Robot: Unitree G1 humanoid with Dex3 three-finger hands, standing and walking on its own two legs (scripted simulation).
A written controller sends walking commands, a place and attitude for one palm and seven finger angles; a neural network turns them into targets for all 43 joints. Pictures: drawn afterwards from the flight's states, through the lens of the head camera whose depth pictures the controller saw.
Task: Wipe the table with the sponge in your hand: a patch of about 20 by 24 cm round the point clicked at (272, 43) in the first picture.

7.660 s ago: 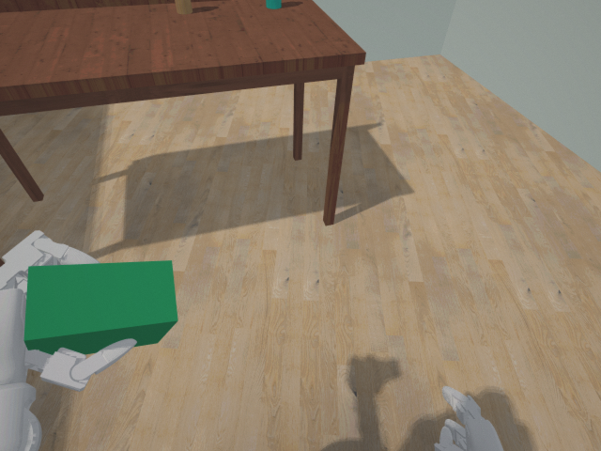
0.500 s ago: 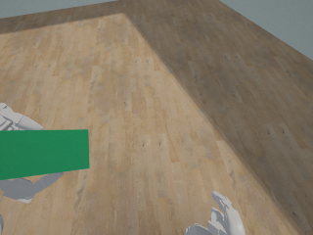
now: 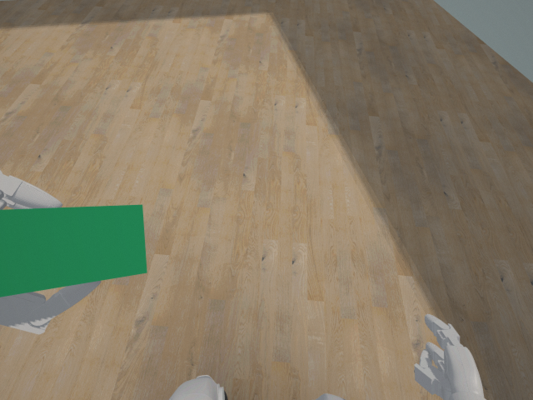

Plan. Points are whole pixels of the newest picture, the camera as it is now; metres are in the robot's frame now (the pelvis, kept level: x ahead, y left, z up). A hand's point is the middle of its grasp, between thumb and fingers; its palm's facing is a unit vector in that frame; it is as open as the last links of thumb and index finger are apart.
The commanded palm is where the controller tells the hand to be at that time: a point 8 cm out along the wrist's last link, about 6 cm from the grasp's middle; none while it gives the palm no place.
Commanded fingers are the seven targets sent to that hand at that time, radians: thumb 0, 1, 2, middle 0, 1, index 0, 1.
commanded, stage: walk to a spot facing it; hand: left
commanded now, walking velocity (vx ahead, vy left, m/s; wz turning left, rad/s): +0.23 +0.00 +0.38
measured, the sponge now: (86, 244) +0.24 +0.20 +0.18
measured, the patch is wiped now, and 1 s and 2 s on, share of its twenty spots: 0.00 0.00 0.00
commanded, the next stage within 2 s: turn to face it in 0.06 s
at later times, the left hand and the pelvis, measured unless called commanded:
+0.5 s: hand (72, 257) +0.22 +0.20 +0.19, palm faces +0.58 -0.69 -0.42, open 10.3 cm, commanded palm +0.14 +0.23 +0.20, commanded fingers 0.00 0.10 1.30 -1.20 -1.60 -1.20 -1.60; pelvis +0.06 -0.08 +0.02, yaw +16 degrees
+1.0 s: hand out of the picture +0.09 +0.18 +0.21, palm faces +0.74 -0.47 -0.48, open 10.3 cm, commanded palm +0.03 +0.20 +0.20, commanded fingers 0.00 0.10 1.30 -1.20 -1.60 -1.20 -1.60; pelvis +0.05 -0.13 +0.01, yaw +33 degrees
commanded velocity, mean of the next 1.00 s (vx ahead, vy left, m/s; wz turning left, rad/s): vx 0.03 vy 0.00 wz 0.56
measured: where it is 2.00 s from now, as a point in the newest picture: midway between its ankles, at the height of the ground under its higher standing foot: outside the picture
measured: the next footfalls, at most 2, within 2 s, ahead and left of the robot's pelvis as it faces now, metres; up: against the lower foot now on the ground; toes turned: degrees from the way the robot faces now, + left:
right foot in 0.34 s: +0.14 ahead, -0.15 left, +0.00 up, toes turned +1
left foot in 0.72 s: +0.06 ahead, +0.07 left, +0.00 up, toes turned +31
